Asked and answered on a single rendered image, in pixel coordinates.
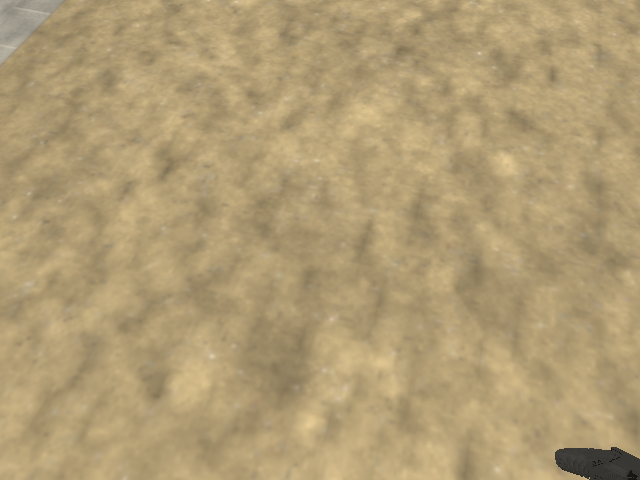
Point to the robot right hand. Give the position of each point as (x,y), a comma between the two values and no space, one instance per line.
(598,464)

